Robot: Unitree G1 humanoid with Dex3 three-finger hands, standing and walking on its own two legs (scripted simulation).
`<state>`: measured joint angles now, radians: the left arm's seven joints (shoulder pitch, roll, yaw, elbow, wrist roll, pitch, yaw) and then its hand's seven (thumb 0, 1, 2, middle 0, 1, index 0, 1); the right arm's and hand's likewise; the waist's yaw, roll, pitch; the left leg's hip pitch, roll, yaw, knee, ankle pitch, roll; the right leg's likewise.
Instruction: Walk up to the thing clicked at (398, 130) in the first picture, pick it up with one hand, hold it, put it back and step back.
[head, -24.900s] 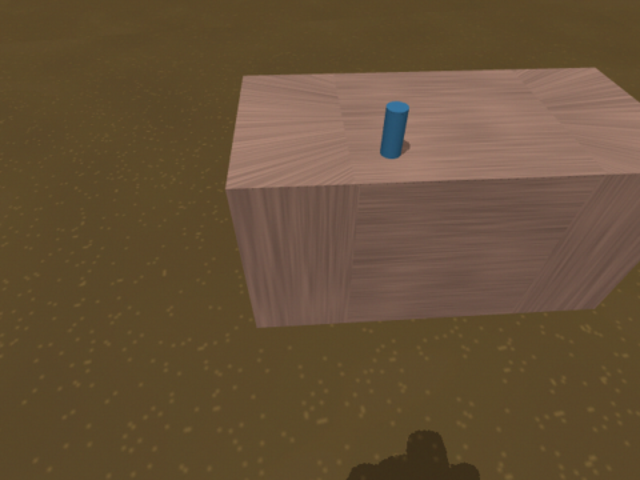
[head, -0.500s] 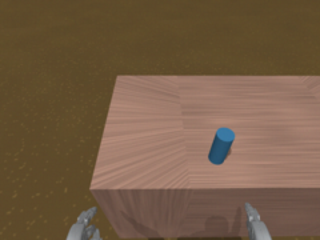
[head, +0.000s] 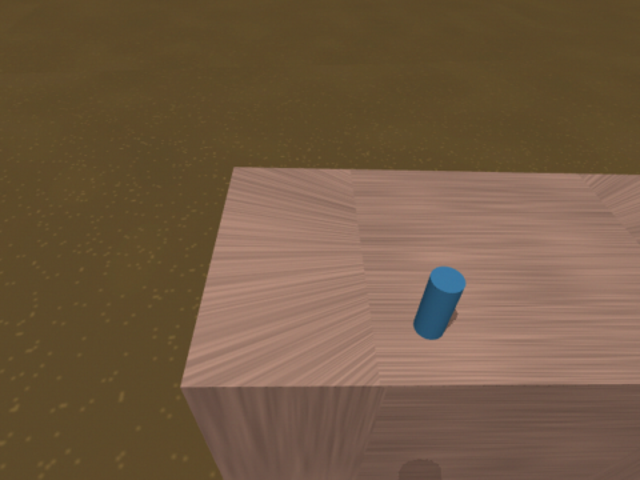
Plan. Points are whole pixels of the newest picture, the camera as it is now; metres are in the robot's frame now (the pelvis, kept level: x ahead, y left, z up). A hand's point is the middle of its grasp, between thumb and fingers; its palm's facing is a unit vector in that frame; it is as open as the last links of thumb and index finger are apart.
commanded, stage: home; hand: right
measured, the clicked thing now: (437, 304) +0.44 -0.19 -0.06
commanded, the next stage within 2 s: stand in 1.64 s
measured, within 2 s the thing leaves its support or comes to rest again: neither
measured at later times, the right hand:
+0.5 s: hand out of the picture +0.05 -0.25 -0.15, palm faces -0.03 +0.93 -0.36, open 17.4 cm
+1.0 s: hand out of the picture +0.06 -0.25 -0.14, palm faces -0.02 +0.93 -0.37, open 17.4 cm
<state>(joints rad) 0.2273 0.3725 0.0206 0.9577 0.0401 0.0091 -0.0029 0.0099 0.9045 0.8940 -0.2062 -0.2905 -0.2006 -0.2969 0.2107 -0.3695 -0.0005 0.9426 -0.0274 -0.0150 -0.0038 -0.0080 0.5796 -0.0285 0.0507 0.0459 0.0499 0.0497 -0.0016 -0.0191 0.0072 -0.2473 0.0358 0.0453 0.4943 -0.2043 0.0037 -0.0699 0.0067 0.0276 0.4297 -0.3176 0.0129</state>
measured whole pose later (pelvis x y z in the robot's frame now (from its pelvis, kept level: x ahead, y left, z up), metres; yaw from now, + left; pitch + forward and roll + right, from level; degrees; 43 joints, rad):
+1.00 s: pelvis +0.00 +0.01 +0.01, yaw +0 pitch -2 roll +0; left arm 0.16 0.35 0.00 1.11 0.02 0.00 0.00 0.01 0.90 0.89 -0.21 -0.29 -0.20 -0.30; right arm 0.12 -0.35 0.01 1.13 -0.01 -0.01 0.00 0.00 0.53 -0.06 0.06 0.05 0.06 0.06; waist -0.01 -0.02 0.04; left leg -0.18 0.01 0.06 0.36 -0.14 0.02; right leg -0.01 -0.02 0.04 0.30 -0.25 0.03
